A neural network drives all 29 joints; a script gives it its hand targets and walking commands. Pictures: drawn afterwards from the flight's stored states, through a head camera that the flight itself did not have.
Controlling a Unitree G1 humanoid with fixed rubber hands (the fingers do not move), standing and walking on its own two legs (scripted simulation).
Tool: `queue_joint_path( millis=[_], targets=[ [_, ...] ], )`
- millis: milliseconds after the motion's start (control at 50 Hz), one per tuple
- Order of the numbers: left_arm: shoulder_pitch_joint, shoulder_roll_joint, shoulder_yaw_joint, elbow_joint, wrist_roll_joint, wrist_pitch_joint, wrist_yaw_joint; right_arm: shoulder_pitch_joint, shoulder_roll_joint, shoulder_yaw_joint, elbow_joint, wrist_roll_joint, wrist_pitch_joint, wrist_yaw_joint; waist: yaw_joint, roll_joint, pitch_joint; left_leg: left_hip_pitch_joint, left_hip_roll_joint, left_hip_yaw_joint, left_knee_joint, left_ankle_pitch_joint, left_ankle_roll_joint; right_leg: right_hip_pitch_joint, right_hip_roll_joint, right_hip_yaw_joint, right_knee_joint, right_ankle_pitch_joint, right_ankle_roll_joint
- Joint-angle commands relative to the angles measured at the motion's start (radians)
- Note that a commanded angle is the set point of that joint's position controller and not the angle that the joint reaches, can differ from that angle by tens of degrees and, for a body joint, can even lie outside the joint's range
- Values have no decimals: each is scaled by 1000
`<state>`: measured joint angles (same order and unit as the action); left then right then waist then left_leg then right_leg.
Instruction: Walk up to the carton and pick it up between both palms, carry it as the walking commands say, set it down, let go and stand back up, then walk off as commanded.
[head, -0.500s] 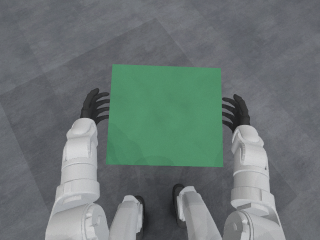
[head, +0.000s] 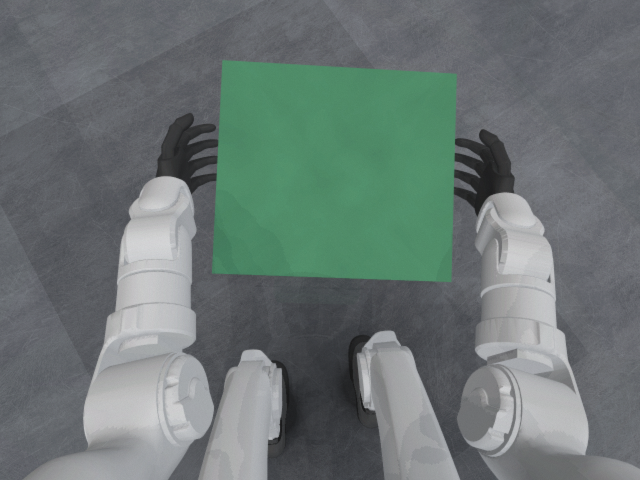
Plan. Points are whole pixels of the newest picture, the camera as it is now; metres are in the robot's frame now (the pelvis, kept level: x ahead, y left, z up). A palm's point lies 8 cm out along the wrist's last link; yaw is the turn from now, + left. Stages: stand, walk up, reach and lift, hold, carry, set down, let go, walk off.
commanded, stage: set down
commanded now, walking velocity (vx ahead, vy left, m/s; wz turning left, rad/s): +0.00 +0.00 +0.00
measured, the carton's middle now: (332, 182) +0.49 -0.05 -0.16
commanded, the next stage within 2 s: none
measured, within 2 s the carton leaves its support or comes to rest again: neither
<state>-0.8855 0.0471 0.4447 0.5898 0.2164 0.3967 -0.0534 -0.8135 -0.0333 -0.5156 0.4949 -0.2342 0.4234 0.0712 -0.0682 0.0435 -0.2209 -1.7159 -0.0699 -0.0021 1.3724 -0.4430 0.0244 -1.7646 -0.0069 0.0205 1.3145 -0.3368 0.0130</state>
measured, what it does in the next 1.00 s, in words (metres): lowers itself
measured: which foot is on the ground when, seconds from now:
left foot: down 0.00-1.00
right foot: down 0.00-1.00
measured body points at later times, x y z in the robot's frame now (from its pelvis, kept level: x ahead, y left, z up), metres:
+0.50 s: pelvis -0.01 +0.00 -0.07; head +0.29 -0.02 +0.27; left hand +0.52 +0.14 -0.17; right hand +0.47 -0.24 -0.17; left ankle +0.07 +0.10 -0.56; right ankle +0.11 -0.13 -0.56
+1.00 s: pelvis -0.02 -0.01 -0.14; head +0.31 -0.02 +0.16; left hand +0.54 +0.13 -0.26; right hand +0.49 -0.25 -0.26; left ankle +0.07 +0.10 -0.56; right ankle +0.11 -0.13 -0.56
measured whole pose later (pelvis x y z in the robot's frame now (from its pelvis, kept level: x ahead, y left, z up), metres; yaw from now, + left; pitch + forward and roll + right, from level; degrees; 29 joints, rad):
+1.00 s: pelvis -0.02 -0.01 -0.14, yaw +0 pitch +50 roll +0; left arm -1.22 0.22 0.33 0.77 0.07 0.35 0.03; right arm -1.14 -0.18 -0.47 0.66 -0.09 0.38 -0.02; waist -0.07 0.04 -0.06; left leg -2.20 -0.08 0.00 1.88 -0.56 0.01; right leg -2.25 -0.01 0.00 1.81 -0.44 0.00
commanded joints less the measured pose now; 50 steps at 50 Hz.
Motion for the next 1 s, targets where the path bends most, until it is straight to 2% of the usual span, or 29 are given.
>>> queue_joint_path(
  millis=[0, 180, 520, 980],
  targets=[
    [-591, -901, -535, 6, -192, -24, -296, -638, 807, 562, 2, 198, -24, 295, -39, 19, -942, 359, -78, 9, -137, 187, -16, 629, 109, -64, -16, 228, -15],
    [-648, -877, -538, 16, -214, -27, -273, -707, 782, 556, 10, 225, -27, 286, -40, 16, -992, 289, -83, 11, -47, 201, -18, 542, 109, -75, 73, 246, -6],
    [-769, -817, -546, 49, -261, -48, -240, -833, 735, 556, 23, 277, -48, 238, -50, 24, -1062, 110, -92, 27, 126, 182, -16, 444, 105, -81, 233, 269, 6],
    [-939, -725, -549, 95, -311, -77, -199, -1010, 637, 536, 61, 328, -86, 196, -54, 26, -1025, -4, -82, 35, 345, 152, -14, 308, 92, -91, 448, 231, 3]
  ],
)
